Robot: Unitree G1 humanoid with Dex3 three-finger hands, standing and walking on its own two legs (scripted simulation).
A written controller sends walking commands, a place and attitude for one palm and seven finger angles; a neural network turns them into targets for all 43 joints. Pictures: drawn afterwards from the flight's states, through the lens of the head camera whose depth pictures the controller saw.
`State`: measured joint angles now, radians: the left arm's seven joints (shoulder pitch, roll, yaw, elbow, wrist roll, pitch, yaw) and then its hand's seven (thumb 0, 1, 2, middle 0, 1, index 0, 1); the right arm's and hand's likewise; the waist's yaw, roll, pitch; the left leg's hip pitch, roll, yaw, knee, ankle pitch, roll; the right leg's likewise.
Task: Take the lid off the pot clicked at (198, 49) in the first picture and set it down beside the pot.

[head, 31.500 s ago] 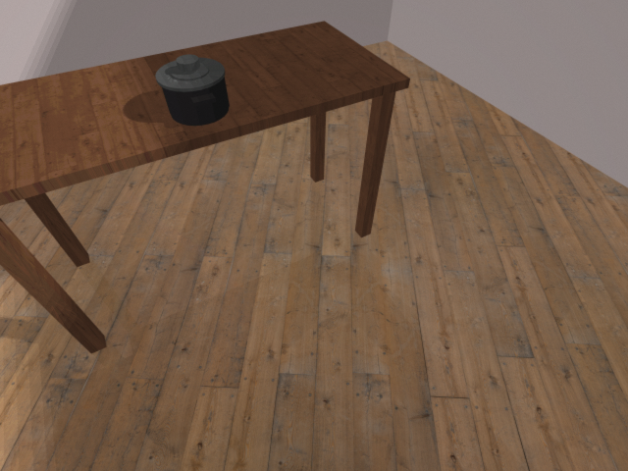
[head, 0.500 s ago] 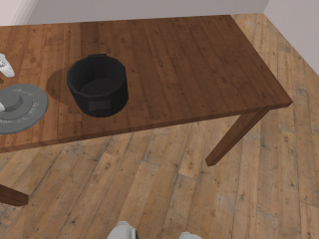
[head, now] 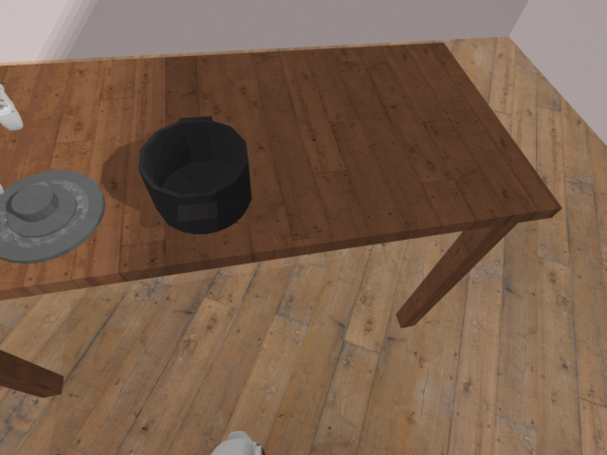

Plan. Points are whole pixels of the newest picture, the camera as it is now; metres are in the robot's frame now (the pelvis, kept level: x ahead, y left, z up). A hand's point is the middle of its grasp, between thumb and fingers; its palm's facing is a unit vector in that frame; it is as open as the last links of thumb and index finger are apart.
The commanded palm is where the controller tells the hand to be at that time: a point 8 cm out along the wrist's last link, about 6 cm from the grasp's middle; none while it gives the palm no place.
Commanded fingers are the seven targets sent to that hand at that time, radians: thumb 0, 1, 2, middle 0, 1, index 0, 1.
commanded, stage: raise the empty hand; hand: left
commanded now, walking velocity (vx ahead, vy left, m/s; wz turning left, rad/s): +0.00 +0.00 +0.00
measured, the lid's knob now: (35, 202) +0.47 +0.37 +0.01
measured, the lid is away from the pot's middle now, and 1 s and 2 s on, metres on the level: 0.23 0.23 0.23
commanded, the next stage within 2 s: draw the hand back to the body in 0.24 s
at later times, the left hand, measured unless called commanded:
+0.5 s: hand out of the picture +0.45 +0.37 +0.15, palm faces -0.34 -0.16 -0.93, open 11.1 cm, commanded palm +0.44 +0.36 +0.22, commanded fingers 0.00 -0.01 0.65 -0.35 -0.86 -0.35 -0.86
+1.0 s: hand (6, 151) +0.41 +0.29 +0.18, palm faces +0.28 -0.83 -0.48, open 11.1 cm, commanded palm +0.36 +0.33 +0.21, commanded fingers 0.00 0.08 0.68 -0.33 -0.80 -0.33 -0.80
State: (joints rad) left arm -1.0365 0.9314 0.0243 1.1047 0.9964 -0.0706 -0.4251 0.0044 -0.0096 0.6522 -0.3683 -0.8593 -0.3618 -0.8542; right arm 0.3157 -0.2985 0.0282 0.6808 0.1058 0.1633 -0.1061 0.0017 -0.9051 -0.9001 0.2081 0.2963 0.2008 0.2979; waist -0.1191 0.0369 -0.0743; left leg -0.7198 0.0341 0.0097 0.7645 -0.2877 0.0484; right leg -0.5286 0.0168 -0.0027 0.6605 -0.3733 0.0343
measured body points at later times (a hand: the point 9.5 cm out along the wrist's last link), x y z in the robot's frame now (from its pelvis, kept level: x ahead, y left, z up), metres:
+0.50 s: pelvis +0.00 +0.00 +0.01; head +0.08 +0.01 +0.45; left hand +0.46 +0.37 +0.21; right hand +0.05 -0.28 -0.11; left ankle +0.04 +0.09 -0.71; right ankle -0.04 -0.16 -0.71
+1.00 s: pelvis -0.01 -0.01 +0.02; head +0.02 +0.00 +0.47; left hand +0.39 +0.33 +0.21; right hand +0.14 -0.25 -0.08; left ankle +0.04 +0.09 -0.71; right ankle -0.04 -0.16 -0.71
